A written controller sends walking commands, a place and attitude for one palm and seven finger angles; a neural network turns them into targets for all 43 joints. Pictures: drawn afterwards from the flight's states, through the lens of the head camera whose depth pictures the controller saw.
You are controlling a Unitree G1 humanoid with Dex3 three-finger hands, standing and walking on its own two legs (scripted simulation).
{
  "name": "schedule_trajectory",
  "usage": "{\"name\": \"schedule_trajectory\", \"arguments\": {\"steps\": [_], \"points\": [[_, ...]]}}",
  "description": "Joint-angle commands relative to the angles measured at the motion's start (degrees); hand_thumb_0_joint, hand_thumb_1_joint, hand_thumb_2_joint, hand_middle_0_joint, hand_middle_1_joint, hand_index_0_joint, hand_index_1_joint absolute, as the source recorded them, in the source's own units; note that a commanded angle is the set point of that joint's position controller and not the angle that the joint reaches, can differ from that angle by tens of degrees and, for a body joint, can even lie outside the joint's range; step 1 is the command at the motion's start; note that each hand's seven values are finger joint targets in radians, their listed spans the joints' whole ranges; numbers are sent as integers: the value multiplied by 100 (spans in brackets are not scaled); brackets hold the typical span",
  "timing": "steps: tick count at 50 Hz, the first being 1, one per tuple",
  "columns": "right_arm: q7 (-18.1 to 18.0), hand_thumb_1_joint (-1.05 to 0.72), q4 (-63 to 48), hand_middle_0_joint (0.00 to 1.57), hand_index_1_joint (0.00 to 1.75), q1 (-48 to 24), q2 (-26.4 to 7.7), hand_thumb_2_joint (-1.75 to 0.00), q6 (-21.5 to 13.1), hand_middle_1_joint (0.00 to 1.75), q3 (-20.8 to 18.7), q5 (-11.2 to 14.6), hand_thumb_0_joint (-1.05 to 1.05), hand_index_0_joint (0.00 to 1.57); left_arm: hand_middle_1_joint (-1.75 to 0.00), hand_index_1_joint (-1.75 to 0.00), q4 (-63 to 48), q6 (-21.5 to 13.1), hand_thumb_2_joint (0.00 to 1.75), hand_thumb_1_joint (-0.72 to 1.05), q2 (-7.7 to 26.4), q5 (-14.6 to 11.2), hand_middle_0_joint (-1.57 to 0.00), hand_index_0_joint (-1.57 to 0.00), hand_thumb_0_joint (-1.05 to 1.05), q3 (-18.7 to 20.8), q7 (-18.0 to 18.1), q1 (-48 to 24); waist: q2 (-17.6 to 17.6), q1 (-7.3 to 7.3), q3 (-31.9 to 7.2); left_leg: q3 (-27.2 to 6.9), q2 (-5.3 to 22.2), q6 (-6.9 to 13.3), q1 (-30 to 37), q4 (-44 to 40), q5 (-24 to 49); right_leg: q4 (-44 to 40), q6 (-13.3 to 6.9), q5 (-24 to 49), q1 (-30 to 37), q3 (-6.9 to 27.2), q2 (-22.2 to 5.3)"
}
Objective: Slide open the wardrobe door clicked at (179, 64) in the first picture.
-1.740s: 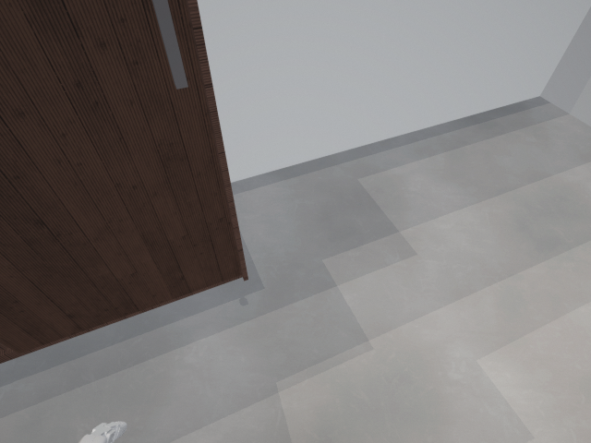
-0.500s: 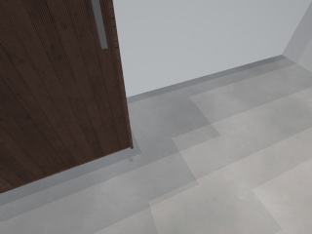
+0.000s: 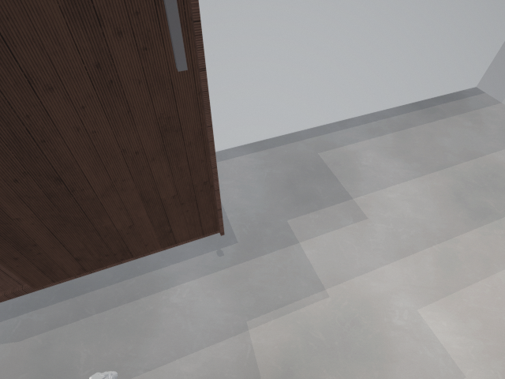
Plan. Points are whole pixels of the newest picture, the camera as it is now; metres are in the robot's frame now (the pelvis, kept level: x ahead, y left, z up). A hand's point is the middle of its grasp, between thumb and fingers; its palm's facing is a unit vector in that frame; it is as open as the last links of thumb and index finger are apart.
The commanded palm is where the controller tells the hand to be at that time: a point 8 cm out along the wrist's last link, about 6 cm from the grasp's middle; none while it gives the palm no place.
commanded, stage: turn to face it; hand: right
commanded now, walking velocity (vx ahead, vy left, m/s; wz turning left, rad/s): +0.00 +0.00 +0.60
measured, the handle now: (168, 1) +0.78 +0.22 +0.24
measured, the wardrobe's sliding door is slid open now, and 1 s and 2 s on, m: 0.00 0.00 0.00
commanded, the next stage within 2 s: take the last steps up to it in 0.72 s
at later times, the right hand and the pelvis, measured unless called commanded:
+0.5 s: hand out of the picture +0.04 -0.17 -0.17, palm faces -0.15 +0.96 -0.23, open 7.4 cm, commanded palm none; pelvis -0.02 +0.01 +0.00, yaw +12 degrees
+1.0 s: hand out of the picture +0.11 -0.19 -0.17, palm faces -0.40 +0.90 -0.18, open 7.4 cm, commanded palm none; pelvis -0.03 -0.03 +0.00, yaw +24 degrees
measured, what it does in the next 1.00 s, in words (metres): steps on the spot, turning left: right foot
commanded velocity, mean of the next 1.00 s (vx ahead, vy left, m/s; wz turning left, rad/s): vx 0.06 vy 0.01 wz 0.33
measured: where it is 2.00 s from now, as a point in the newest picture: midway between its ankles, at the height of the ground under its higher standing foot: outside the picture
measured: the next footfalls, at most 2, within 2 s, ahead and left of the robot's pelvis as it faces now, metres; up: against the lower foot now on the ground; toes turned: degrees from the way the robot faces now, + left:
right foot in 0.64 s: +0.02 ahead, -0.12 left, +0.00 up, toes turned +15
left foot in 1.10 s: -0.06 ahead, +0.11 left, +0.00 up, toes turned +28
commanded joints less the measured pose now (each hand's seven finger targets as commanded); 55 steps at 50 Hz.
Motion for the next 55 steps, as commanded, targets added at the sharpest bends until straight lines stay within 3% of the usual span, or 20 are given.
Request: {"name": "schedule_trajectory", "arguments": {"steps": [1, 6, 8, 9, 10, 11, 14, 16, 25, 30, 31, 33, 34, 36, 39, 42, 48, 52, 53, 55], "points": [[6, -90, -638, 20, 30, 26, -655, -90, 6, 30, -243, -42, 0, 20, -30, -30, -524, -4, 90, 90, 877, 41, -20, -20, 0, 284, 73, 271, -334, 135, -352, -468, 436, 109, -579, 447, 1436, -141, -246, 805, 68, 434, -918], [94, -90, -901, 20, 30, 338, -288, -90, 89, 30, -341, -52, 0, 20, -30, -30, -879, -42, 90, 90, 941, 63, -20, -20, 0, 429, 61, -49, -1217, -63, -210, 258, 231, -99, -700, 2212, -1294, -430, -963, 1456, -531, 778, -1931], [119, -90, -839, 20, 30, 875, -261, -90, 36, 30, -396, -68, 0, 20, -30, -30, -1001, -23, 90, 90, 897, 76, -20, -20, 0, 446, 54, -296, -771, -376, -306, 273, 327, -41, 29, 1171, -577, 571, -624, 1370, -940, 240, -1615], [93, -90, -805, 20, 30, 1137, -540, -90, -45, 30, -466, -122, 0, 20, -30, -30, -1055, 32, 90, 90, 668, 46, -20, -20, 0, 432, 33, -229, 417, -452, -259, -576, 805, 123, 296, -89, 601, 2020, -141, 381, -1413, -342, -887], [2, -90, -839, 20, 30, 1238, -1097, -90, -137, 30, -540, -142, 0, 20, -30, -30, -1264, 41, 90, 90, 195, 11, -20, -20, 0, 345, -1, -156, 2050, -361, -201, -2936, 2184, 702, 356, -987, 2018, 3498, 225, -1888, -2576, -377, 50], [-60, -90, -894, 20, 30, 1263, -990, -90, -125, 30, -530, -62, 0, 20, -30, -30, -1243, 97, 90, 90, 399, 6, -20, -20, 0, 363, 31, -176, 1463, -405, -479, -2992, 2162, 1011, 24, -1273, 1253, 3876, 142, -1821, -2225, 542, -76], [-85, -90, -1091, 20, 30, 437, -583, -90, -136, 30, -475, -53, 0, 20, -30, -30, -985, 52, 90, 90, 312, 45, -20, -20, 0, 391, -7, 49, 458, 18, -406, -2083, 1526, 1047, 38, -942, 998, 4077, 199, -791, -2264, 551, -261], [-81, -90, -1044, 20, 30, 531, -461, -90, -170, 30, -462, -54, 0, 20, -30, -30, -893, 53, 90, 90, 212, 51, -20, -20, 0, 367, 5, 150, 462, 4, -630, -1757, 1322, 995, 205, -774, 1587, 3778, 253, -665, -2085, 432, -195], [-78, -90, -905, 20, 30, 838, -459, -90, -107, 30, -543, -108, 0, 20, -30, -30, -954, 26, 90, 90, 44, 9, -20, -20, 0, 326, 58, 70, 683, -163, -695, -2068, 1180, 1086, 383, -801, 1583, 2278, 195, -937, -1637, 318, -3], [-81, -90, -986, 20, 30, 385, -502, -90, -52, 30, -548, -76, 0, 20, -30, -30, -762, -79, 90, 90, -18, -39, -20, -20, 0, 291, 105, 878, 694, 206, -825, -2016, 907, 721, -297, -528, 1319, 178, 23, -188, -156, 206, 150], [-76, -90, -1031, 20, 30, 323, -332, -90, -45, 30, -514, -44, 0, 20, -30, -30, -699, -136, 90, 90, 122, -40, -20, -20, 0, 299, 133, 1072, 385, 293, -850, -1755, 629, 490, -879, -224, 917, -395, -78, 26, 564, 391, -136], [-1, -90, -1218, 20, 30, 283, 62, -90, -40, 30, -421, -40, 0, 20, -30, -30, -924, -116, 90, 90, 832, 45, -20, -20, 0, 399, 115, 968, -1732, 245, -372, -139, -361, -116, -2175, 1803, -1618, -1294, -915, 378, 410, 2508, -2211], [-33, -90, -1100, 20, 30, 108, -134, -90, 25, 30, -479, -129, 0, 20, -30, -30, -907, -126, 90, 90, 634, 89, -20, -20, 0, 353, 156, 785, -1579, 278, -40, -356, -162, -224, -2081, 2655, -1606, -1325, -978, 731, -247, 2500, -2176], [51, -90, -892, 20, 30, 395, -82, -90, 47, 30, -536, -124, 0, 20, -30, -30, -993, -138, 90, 90, 368, 114, -20, -20, 0, 249, 174, 381, -804, -82, 101, -174, -61, -276, -1941, 3700, -989, -1100, -960, 1229, -491, 1479, -1539], [85, -90, -795, 20, 30, 466, 94, -90, 71, 30, -459, -81, 0, 20, -30, -30, -915, -184, 90, 90, 247, 94, -20, -20, 0, 234, 171, 537, -842, -47, -146, 36, 75, -359, -1910, 3738, -746, -850, -924, 2041, -56, 791, -1232], [90, -90, -839, 20, 30, 149, 226, -90, 73, 30, -378, -72, 0, 20, -30, -30, -682, -176, 90, 90, 273, 116, -20, -20, 0, 278, 158, 1060, -829, 209, -163, 272, 167, -361, -1773, 2953, -927, -788, -1052, 2090, 331, 858, -1353], [225, -90, -965, 20, 30, -481, 316, -90, -35, 30, -293, -118, 0, 20, -30, -30, -286, -211, 90, 90, 457, 168, -20, -20, 0, 386, 89, 1646, -962, 523, 120, 586, 340, -174, -1437, 1554, -1298, -1299, -1071, -370, 286, 1226, -1738], [206, -90, -554, 20, 30, 298, 437, -90, -182, 30, -289, -77, 0, 20, -30, -30, -91, -200, 90, 90, 406, 146, -20, -20, 0, 357, 53, 1600, -730, 153, -259, 958, 85, -24, 245, -286, -368, -523, -677, -283, -172, 720, -1371], [149, -90, -386, 20, 30, 631, 263, -90, -251, 30, -325, -78, 0, 20, -30, -30, -58, -222, 90, 90, 211, 103, -20, -20, 0, 325, 14, 1600, -324, -3, -372, 600, 367, 130, 1248, -754, -145, 86, -483, -294, -861, 453, -1158], [14, -90, -16, 20, 30, 1701, -539, -90, -316, 30, -462, -55, 0, 20, -30, -30, -446, -267, 90, 90, -213, 94, -20, -20, 0, 176, -55, 899, 1411, -547, -181, -1975, 2365, 1094, 2289, -1581, -1162, 2361, 1, -2178, -3179, -555, -248]]}}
